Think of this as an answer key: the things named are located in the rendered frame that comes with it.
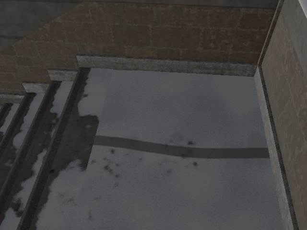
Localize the stairs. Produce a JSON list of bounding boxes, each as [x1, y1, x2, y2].
[[0, 80, 73, 230]]

